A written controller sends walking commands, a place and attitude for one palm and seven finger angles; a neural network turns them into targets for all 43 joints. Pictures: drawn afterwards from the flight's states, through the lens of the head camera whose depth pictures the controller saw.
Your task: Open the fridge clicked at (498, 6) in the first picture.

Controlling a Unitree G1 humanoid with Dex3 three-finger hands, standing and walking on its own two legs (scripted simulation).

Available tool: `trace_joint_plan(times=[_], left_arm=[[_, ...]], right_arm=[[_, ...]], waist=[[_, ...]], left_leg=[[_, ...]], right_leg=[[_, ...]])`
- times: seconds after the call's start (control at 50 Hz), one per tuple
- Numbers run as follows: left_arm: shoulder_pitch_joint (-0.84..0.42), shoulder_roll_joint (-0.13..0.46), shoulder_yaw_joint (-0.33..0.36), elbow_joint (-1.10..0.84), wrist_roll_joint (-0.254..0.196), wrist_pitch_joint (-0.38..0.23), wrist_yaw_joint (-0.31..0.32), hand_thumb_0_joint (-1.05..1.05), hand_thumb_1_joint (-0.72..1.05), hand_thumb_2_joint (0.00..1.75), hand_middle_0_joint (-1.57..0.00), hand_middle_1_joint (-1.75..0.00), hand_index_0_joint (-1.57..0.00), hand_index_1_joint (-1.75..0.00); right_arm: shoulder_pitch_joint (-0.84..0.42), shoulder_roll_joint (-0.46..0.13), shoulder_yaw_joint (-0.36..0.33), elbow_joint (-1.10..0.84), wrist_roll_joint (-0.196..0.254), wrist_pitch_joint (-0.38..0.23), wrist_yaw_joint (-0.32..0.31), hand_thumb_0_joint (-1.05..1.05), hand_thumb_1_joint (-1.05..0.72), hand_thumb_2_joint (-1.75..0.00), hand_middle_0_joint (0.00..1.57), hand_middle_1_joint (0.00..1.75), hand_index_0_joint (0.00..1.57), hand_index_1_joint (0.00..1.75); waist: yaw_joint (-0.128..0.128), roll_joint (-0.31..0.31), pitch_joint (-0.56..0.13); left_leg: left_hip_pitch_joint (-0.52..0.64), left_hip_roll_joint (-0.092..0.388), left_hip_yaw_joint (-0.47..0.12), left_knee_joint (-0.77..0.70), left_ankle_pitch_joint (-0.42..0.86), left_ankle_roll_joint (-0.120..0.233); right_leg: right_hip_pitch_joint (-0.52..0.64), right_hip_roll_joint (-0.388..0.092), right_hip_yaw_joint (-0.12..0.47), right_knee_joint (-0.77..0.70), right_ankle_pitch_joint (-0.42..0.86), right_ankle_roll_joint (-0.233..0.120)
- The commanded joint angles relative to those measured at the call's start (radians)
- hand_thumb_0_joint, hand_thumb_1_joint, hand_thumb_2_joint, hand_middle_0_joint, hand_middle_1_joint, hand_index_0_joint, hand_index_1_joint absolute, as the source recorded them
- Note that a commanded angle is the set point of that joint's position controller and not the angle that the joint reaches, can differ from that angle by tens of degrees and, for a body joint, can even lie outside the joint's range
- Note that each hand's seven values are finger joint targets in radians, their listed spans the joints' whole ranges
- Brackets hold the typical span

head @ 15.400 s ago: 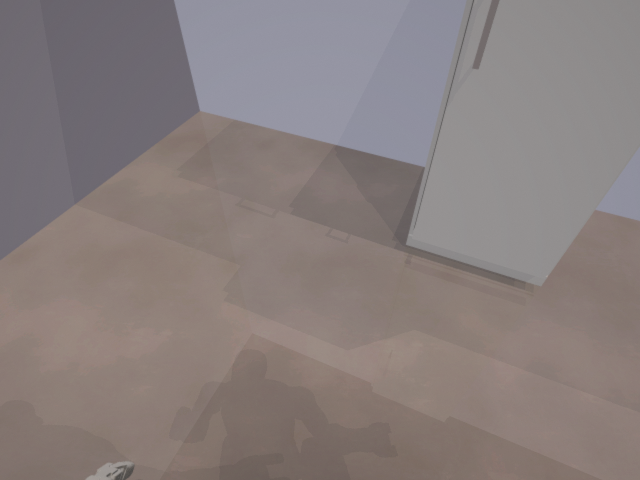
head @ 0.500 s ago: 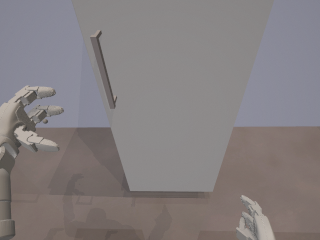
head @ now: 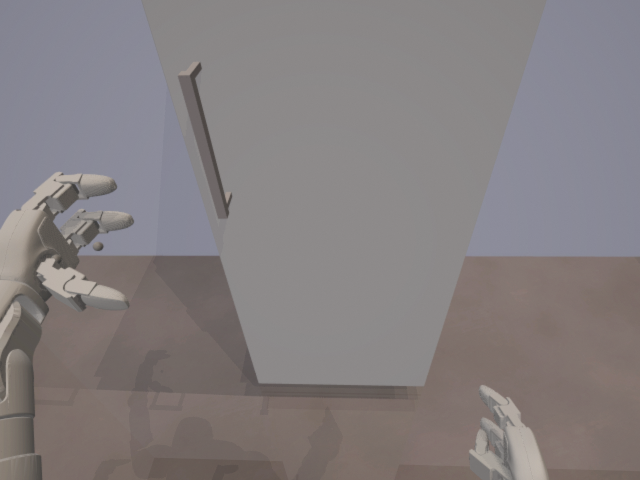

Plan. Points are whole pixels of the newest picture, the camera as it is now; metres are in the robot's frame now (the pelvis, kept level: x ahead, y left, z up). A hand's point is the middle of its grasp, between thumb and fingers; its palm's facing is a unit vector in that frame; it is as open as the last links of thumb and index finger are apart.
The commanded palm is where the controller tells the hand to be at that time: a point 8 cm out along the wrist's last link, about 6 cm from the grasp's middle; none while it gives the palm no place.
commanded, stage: move the hooked fingers beside the handle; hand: left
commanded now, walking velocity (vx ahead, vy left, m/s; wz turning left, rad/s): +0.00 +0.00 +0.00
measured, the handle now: (210, 147) +0.53 +0.24 +0.17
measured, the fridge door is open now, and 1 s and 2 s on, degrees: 0 0 0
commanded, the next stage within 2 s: none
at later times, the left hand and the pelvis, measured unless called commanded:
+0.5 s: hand (120, 218) +0.34 +0.29 +0.19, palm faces +0.15 -0.99 -0.05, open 14.0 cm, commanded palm +0.31 +0.33 +0.19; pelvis +0.01 +0.01 +0.00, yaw -1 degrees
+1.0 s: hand (143, 189) +0.39 +0.28 +0.19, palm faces +0.11 -0.99 -0.01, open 14.0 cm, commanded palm +0.36 +0.33 +0.19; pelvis +0.01 +0.01 +0.00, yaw -1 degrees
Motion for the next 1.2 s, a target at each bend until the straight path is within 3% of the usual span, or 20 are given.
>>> trace_joint_plan(times=[0.0, 0.1, 0.22, 0.28, 0.32, 0.36, 0.44, 0.5, 0.62, 0.66, 0.74, 0.78, 0.82, 0.86, 0.9, 0.98, 1.04, 1.08, 1.14, 1.18], left_arm=[[-0.387, 0.283, 0.075, -0.132, 0.0, -0.052, 0.022, 0.0, -0.5, 0.3, -0.3, -1.2, -0.3, -1.2], [-0.489, 0.261, 0.003, -0.102, 0.026, -0.039, 0.015, 0.0, -0.5, 0.3, -0.3, -1.2, -0.3, -1.2], [-0.499, 0.313, 0.072, -0.102, 0.02, -0.097, 0.025, 0.0, -0.5, 0.3, -0.3, -1.2, -0.3, -1.2], [-0.439, 0.348, 0.119, 0.004, 0.022, -0.083, 0.032, 0.0, -0.5, 0.3, -0.3, -1.2, -0.3, -1.2], [-0.453, 0.35, 0.113, 0.052, 0.032, -0.06, 0.033, 0.0, -0.5, 0.3, -0.3, -1.2, -0.3, -1.2], [-0.487, 0.321, 0.076, 0.046, 0.042, -0.052, 0.029, 0.0, -0.5, 0.3, -0.3, -1.2, -0.3, -1.2], [-0.546, 0.307, 0.047, -0.044, 0.04, -0.09, 0.019, 0.0, -0.5, 0.3, -0.3, -1.2, -0.3, -1.2], [-0.597, 0.329, 0.057, 0.02, 0.032, -0.118, 0.016, 0.0, -0.5, 0.3, -0.3, -1.2, -0.3, -1.2], [-0.652, 0.369, 0.066, 0.132, 0.056, -0.116, 0.023, 0.0, -0.5, 0.3, -0.3, -1.2, -0.3, -1.2], [-0.701, 0.343, 0.025, 0.142, 0.066, -0.121, 0.022, 0.0, -0.5, 0.3, -0.3, -1.2, -0.3, -1.2], [-0.756, 0.342, 0.011, 0.186, 0.067, -0.151, 0.016, 0.0, -0.5, 0.3, -0.3, -1.2, -0.3, -1.2], [-0.748, 0.375, 0.04, 0.194, 0.064, -0.169, 0.013, 0.0, -0.5, 0.3, -0.3, -1.2, -0.3, -1.2], [-0.735, 0.364, 0.039, 0.206, 0.063, -0.175, 0.01, 0.0, -0.5, 0.3, -0.3, -1.2, -0.3, -1.2], [-0.759, 0.336, 0.012, 0.245, 0.066, -0.17, 0.01, 0.0, -0.5, 0.3, -0.3, -1.2, -0.3, -1.2], [-0.766, 0.354, 0.022, 0.287, 0.074, -0.164, 0.018, 0.0, -0.5, 0.3, -0.3, -1.2, -0.3, -1.2], [-0.764, 0.407, 0.061, 0.315, 0.088, -0.168, 0.029, 0.0, -0.5, 0.3, -0.3, -1.2, -0.3, -1.2], [-0.833, 0.386, 0.033, 0.317, 0.092, -0.191, 0.028, 0.0, -0.5, 0.3, -0.3, -1.2, -0.3, -1.2], [-0.893, 0.412, 0.037, 0.348, 0.095, -0.214, 0.028, 0.0, -0.5, 0.3, -0.3, -1.2, -0.3, -1.2], [-0.992, 0.382, -0.013, 0.398, 0.109, -0.235, 0.02, 0.0, -0.5, 0.3, -0.3, -1.2, -0.3, -1.2], [-0.99, 0.385, -0.018, 0.411, 0.113, -0.246, 0.018, 0.0, -0.5, 0.3, -0.3, -1.2, -0.3, -1.2]], right_arm=[[-0.141, -0.114, -0.041, -0.151, 0.009, -0.06, -0.013, 0.0, -0.9, -0.9, 0.2, 0.3, 0.2, 0.3], [-0.128, -0.119, -0.041, -0.154, 0.011, -0.059, -0.024, 0.0, -0.9, -0.9, 0.2, 0.3, 0.2, 0.3], [-0.12, -0.111, -0.043, -0.158, 0.0, -0.059, -0.019, 0.0, -0.9, -0.9, 0.2, 0.3, 0.2, 0.3], [-0.108, -0.119, -0.046, -0.148, -0.001, -0.043, -0.011, 0.0, -0.9, -0.9, 0.2, 0.3, 0.2, 0.3], [-0.109, -0.122, -0.046, -0.149, 0.004, -0.031, -0.011, 0.0, -0.9, -0.9, 0.2, 0.3, 0.2, 0.3], [-0.102, -0.124, -0.048, -0.156, 0.007, -0.025, -0.008, 0.0, -0.9, -0.9, 0.2, 0.3, 0.2, 0.3], [-0.093, -0.119, -0.053, -0.177, 0.005, -0.029, -0.006, 0.0, -0.9, -0.9, 0.2, 0.3, 0.2, 0.3], [-0.074, -0.13, -0.055, -0.157, 0.005, -0.027, -0.014, 0.0, -0.9, -0.9, 0.2, 0.3, 0.2, 0.3], [-0.056, -0.136, -0.056, -0.139, 0.006, -0.017, -0.021, 0.0, -0.9, -0.9, 0.2, 0.3, 0.2, 0.3], [-0.05, -0.137, -0.055, -0.141, 0.008, -0.016, -0.021, 0.0, -0.9, -0.9, 0.2, 0.3, 0.2, 0.3], [-0.029, -0.141, -0.056, -0.137, 0.006, -0.014, -0.021, 0.0, -0.9, -0.9, 0.2, 0.3, 0.2, 0.3], [-0.019, -0.144, -0.06, -0.138, 0.003, -0.012, -0.018, 0.0, -0.9, -0.9, 0.2, 0.3, 0.2, 0.3], [-0.017, -0.142, -0.06, -0.143, 0.003, -0.01, -0.014, 0.0, -0.9, -0.9, 0.2, 0.3, 0.2, 0.3], [-0.01, -0.143, -0.059, -0.136, 0.006, -0.006, -0.011, 0.0, -0.9, -0.9, 0.2, 0.3, 0.2, 0.3], [-0.003, -0.15, -0.061, -0.131, 0.006, -0.001, -0.008, 0.0, -0.9, -0.9, 0.2, 0.3, 0.2, 0.3], [0.017, -0.155, -0.068, -0.135, 0.003, 0.014, -0.002, 0.0, -0.9, -0.9, 0.2, 0.3, 0.2, 0.3], [0.028, -0.154, -0.068, -0.132, 0.002, 0.017, -0.002, 0.0, -0.9, -0.9, 0.2, 0.3, 0.2, 0.3], [0.048, -0.161, -0.07, -0.119, 0.0, 0.022, -0.006, 0.0, -0.9, -0.9, 0.2, 0.3, 0.2, 0.3], [0.062, -0.163, -0.07, -0.104, 0.001, 0.021, -0.011, 0.0, -0.9, -0.9, 0.2, 0.3, 0.2, 0.3], [0.077, -0.165, -0.074, -0.103, -0.001, 0.021, -0.011, 0.0, -0.9, -0.9, 0.2, 0.3, 0.2, 0.3]], waist=[[-0.022, 0.009, -0.097], [-0.039, 0.01, -0.146], [-0.011, -0.012, -0.254], [0.004, -0.047, -0.212], [-0.004, -0.03, -0.167], [-0.016, 0.0, -0.174], [-0.023, 0.047, -0.263], [-0.043, -0.037, -0.228], [-0.042, 0.029, -0.213], [-0.054, 0.047, -0.222], [-0.065, 0.004, -0.248], [-0.053, 0.009, -0.282], [-0.048, 0.003, -0.3], [-0.058, 0.003, -0.261], [-0.058, -0.008, -0.241], [-0.047, -0.013, -0.274], [-0.069, -0.007, -0.289], [-0.084, -0.024, -0.28], [-0.107, 0.03, -0.276], [-0.1, 0.041, -0.31]], left_leg=[[-0.054, -0.023, -0.022, -0.083, 0.133, 0.03], [-0.034, -0.026, -0.031, -0.078, 0.142, 0.033], [-0.015, -0.03, -0.028, -0.074, 0.232, 0.031], [-0.058, -0.027, -0.021, -0.079, 0.242, 0.03], [-0.084, -0.025, -0.015, -0.083, 0.219, 0.031], [-0.066, -0.023, -0.014, -0.084, 0.237, 0.029], [-0.005, -0.023, -0.015, -0.07, 0.29, 0.027], [-0.027, -0.016, -0.021, -0.073, 0.237, 0.031], [-0.049, -0.02, -0.022, -0.08, 0.206, 0.029], [-0.04, -0.019, -0.025, -0.082, 0.213, 0.026], [-0.033, -0.015, -0.031, -0.075, 0.234, 0.028], [-0.025, -0.014, -0.028, -0.068, 0.269, 0.027], [-0.03, -0.015, -0.024, -0.067, 0.293, 0.027], [-0.039, -0.013, -0.024, -0.072, 0.28, 0.025], [-0.06, -0.01, -0.025, -0.075, 0.259, 0.025], [-0.071, -0.011, -0.018, -0.068, 0.283, 0.027], [-0.06, -0.01, -0.014, -0.061, 0.282, 0.03], [-0.073, -0.007, -0.015, -0.059, 0.262, 0.031], [-0.06, -0.01, -0.02, -0.059, 0.233, 0.03], [-0.045, -0.009, -0.018, -0.047, 0.261, 0.032]], right_leg=[[0.042, -0.016, 0.066, -0.091, 0.047, 0.014], [0.042, -0.016, 0.059, -0.075, 0.069, 0.013], [0.122, -0.013, 0.052, -0.044, 0.194, 0.008], [0.121, -0.012, 0.044, -0.043, 0.209, 0.005], [0.096, -0.017, 0.049, -0.047, 0.191, 0.006], [0.08, -0.016, 0.043, -0.042, 0.207, 0.003], [0.099, -0.012, 0.048, -0.029, 0.258, 0.001], [0.07, -0.005, 0.049, -0.045, 0.207, 0.007], [0.051, -0.015, 0.054, -0.051, 0.167, 0.0], [0.04, -0.014, 0.051, -0.048, 0.171, -0.002], [0.044, -0.01, 0.05, -0.043, 0.198, -0.002], [0.067, -0.009, 0.051, -0.036, 0.23, -0.006], [0.082, -0.011, 0.053, -0.025, 0.267, -0.004], [0.045, -0.01, 0.049, -0.03, 0.251, -0.004], [0.034, -0.01, 0.049, -0.033, 0.231, -0.004], [0.058, -0.012, 0.053, -0.026, 0.253, -0.006], [0.043, -0.011, 0.06, -0.024, 0.264, -0.002], [0.034, -0.009, 0.061, -0.03, 0.242, -0.001], [-0.001, -0.009, 0.063, -0.035, 0.21, -0.003], [0.005, -0.009, 0.064, -0.028, 0.23, -0.006]])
